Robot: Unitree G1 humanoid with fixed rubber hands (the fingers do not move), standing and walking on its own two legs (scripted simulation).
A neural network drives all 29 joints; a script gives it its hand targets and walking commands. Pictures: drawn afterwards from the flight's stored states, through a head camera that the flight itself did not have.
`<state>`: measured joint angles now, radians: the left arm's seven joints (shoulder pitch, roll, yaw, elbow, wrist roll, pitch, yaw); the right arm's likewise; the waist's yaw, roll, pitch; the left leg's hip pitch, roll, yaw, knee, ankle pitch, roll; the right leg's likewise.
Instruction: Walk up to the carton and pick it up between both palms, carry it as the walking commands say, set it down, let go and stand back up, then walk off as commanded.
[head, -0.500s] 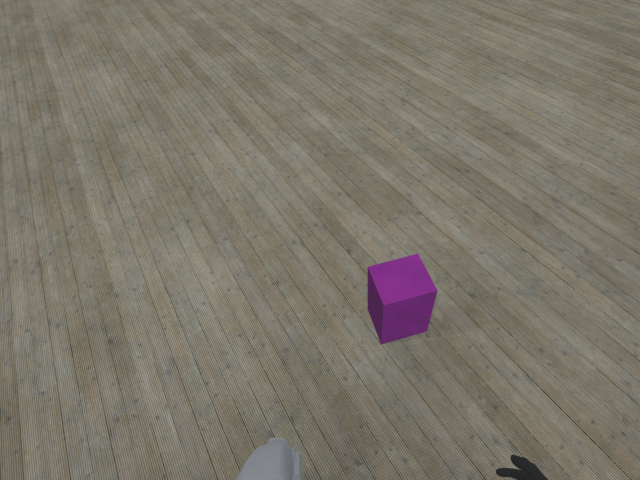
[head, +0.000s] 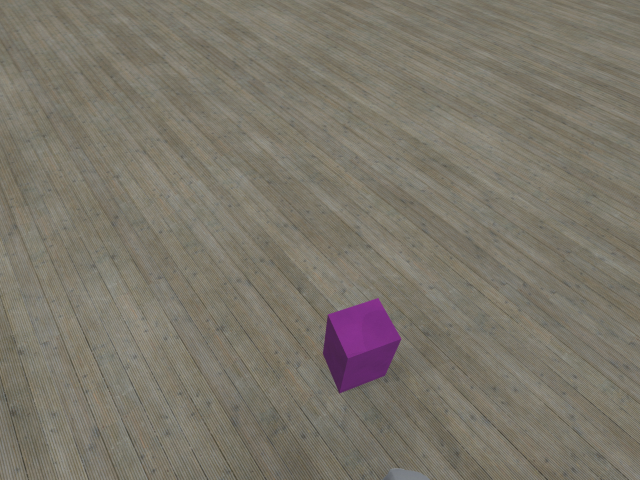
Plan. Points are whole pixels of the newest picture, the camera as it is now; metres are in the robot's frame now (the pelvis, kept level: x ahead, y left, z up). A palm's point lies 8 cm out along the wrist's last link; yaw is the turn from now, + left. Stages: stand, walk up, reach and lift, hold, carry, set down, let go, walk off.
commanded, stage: walk up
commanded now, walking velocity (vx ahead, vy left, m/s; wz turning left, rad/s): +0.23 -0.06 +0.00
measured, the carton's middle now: (358, 347) +0.59 -0.16 -0.65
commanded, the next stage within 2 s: none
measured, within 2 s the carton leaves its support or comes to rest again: neither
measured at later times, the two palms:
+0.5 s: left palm out of the picture +0.08 +0.18 -0.15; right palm out of the picture +0.06 -0.28 -0.15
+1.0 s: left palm out of the picture +0.07 +0.20 -0.15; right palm out of the picture +0.01 -0.31 -0.13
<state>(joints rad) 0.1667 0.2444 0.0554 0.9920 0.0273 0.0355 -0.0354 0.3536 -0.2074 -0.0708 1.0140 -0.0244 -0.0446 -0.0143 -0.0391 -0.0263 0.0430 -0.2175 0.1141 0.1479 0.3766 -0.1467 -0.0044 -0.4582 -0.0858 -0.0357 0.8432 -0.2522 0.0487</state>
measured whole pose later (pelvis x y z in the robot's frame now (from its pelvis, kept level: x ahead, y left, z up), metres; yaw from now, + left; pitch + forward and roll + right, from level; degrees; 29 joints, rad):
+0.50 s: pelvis +0.04 -0.05 +0.00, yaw -1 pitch -2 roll +0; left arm 0.20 0.17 0.03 1.10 0.01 -0.01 0.02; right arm 0.23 -0.18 -0.02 1.08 0.00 0.00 -0.03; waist 0.00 0.00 0.05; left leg -0.14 0.06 0.03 0.38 -0.20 -0.05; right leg -0.19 -0.02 -0.06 0.38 -0.16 -0.01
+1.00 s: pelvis +0.06 -0.06 +0.00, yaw +4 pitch +1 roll -2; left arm 0.24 0.25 0.07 1.04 0.05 0.06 -0.01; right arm 0.39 -0.17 -0.08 1.11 -0.05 0.02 -0.08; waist -0.04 -0.01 0.01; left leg -0.22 0.09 -0.07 0.39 -0.21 -0.06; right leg -0.43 0.00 -0.06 0.93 -0.32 0.06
